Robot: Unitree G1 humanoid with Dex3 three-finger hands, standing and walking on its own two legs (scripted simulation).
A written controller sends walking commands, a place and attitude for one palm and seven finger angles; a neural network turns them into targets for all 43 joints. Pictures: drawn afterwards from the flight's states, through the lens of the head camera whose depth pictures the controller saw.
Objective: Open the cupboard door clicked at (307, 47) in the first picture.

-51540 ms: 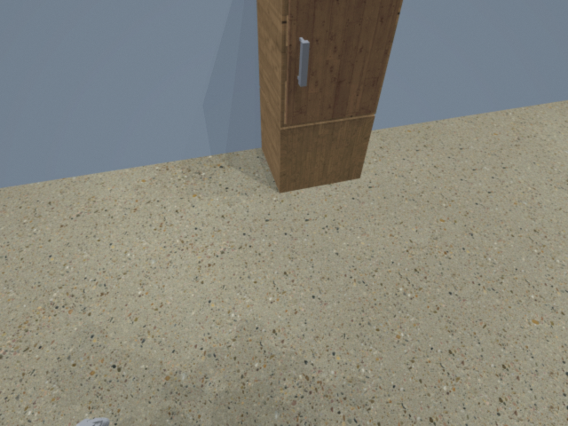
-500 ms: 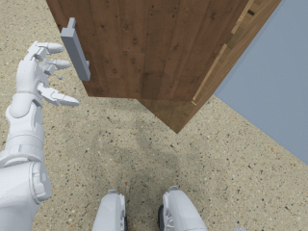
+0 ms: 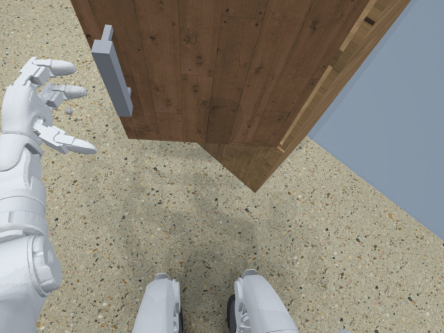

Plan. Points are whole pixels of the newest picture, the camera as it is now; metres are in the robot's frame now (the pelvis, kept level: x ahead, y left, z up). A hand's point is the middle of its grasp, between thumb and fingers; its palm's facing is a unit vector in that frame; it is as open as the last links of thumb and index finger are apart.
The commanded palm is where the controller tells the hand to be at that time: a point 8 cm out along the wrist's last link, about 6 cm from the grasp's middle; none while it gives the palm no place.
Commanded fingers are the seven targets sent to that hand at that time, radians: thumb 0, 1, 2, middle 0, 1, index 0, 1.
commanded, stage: move the hooked fingers beside the handle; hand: left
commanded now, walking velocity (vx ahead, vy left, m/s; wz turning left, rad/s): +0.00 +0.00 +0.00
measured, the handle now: (117, 74) +0.55 +0.17 +0.05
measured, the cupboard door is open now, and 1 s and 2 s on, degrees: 42 42 42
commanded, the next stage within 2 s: slide the fingers in behind the handle in 0.80 s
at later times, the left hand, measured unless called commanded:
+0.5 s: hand (66, 112) +0.47 +0.24 +0.05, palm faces -0.01 -1.00 -0.02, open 14.0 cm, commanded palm +0.46 +0.28 +0.05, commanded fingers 0.00 -0.50 0.30 -0.30 -1.20 -0.30 -1.20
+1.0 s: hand (66, 113) +0.47 +0.24 +0.04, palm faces -0.02 -1.00 -0.02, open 14.0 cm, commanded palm +0.46 +0.27 +0.05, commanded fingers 0.00 -0.50 0.30 -0.30 -1.20 -0.30 -1.20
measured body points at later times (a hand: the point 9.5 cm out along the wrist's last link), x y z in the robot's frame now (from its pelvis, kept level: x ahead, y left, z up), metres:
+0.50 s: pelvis +0.00 +0.00 +0.00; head +0.15 +0.04 +0.42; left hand +0.47 +0.30 +0.05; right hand +0.05 -0.27 -0.11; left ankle +0.02 +0.10 -0.62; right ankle +0.03 -0.13 -0.62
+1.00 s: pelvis +0.00 +0.00 +0.00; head +0.15 +0.04 +0.42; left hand +0.47 +0.30 +0.05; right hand +0.04 -0.27 -0.11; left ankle +0.02 +0.10 -0.62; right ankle +0.03 -0.13 -0.62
